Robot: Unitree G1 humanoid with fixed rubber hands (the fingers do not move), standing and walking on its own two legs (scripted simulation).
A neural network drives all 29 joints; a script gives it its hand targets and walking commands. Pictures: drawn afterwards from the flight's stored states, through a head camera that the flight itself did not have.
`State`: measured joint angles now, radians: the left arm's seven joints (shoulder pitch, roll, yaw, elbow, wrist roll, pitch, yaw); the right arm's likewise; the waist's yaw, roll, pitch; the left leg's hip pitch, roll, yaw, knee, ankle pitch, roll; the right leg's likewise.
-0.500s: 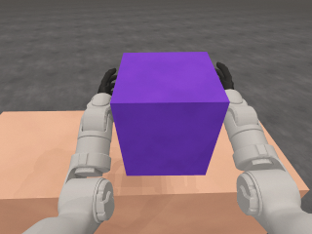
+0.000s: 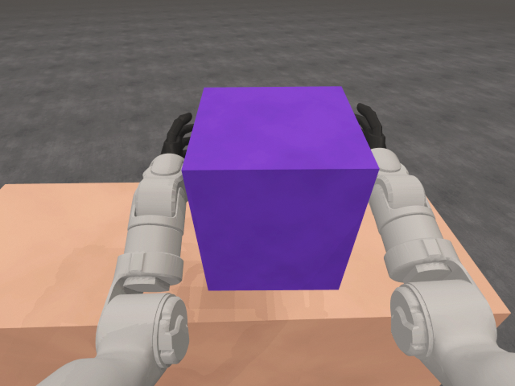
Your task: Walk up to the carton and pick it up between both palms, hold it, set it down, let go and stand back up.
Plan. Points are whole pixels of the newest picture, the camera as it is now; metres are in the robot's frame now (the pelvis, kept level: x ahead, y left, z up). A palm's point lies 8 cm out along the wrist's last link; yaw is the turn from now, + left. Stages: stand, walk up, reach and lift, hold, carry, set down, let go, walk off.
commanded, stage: hold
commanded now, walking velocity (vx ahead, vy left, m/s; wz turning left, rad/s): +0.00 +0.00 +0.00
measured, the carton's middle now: (273, 191) +0.35 +0.00 +0.17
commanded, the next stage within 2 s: none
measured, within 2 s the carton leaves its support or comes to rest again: neither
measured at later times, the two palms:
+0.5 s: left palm (174, 161) +0.37 +0.15 +0.21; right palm (371, 153) +0.38 -0.15 +0.22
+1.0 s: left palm (174, 161) +0.37 +0.15 +0.21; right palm (371, 153) +0.38 -0.15 +0.22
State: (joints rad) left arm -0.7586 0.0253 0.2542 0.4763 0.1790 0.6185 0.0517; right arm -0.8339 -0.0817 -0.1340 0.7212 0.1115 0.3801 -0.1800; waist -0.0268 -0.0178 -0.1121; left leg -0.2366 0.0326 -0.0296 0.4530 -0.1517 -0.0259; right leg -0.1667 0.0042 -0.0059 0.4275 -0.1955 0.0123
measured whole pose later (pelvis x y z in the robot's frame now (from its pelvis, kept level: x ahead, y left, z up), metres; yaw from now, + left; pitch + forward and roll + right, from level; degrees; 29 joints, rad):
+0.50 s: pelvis +0.00 +0.00 +0.00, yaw +0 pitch -4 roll -1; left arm -0.76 0.02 0.26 0.47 0.18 0.62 0.05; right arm -0.83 -0.08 -0.13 0.72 0.11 0.38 -0.18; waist -0.03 -0.02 -0.11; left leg -0.24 0.03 -0.03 0.45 -0.15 -0.03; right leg -0.17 0.00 -0.01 0.43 -0.20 0.01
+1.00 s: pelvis +0.00 +0.00 +0.00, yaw +0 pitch -4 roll -1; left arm -0.76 0.02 0.26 0.47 0.18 0.62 0.05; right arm -0.83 -0.08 -0.13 0.71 0.11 0.38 -0.18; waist -0.03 -0.02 -0.11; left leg -0.24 0.03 -0.03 0.45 -0.15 -0.03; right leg -0.17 0.00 -0.01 0.43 -0.20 0.01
